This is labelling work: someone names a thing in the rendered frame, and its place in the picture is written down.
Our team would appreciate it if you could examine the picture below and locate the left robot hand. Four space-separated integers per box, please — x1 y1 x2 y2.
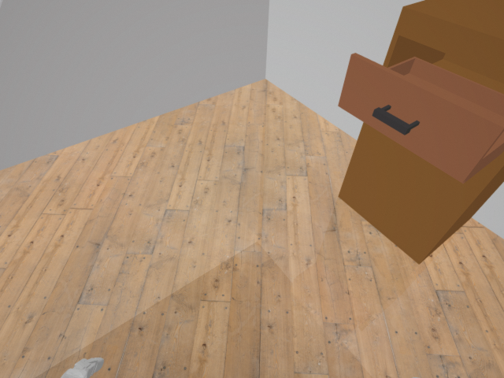
61 358 104 378

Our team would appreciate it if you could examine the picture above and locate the handle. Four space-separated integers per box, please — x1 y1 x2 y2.
372 105 420 135

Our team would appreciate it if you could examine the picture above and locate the cabinet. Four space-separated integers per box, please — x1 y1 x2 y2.
338 0 504 265

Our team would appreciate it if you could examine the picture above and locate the drawer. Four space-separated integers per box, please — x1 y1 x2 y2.
338 53 504 183

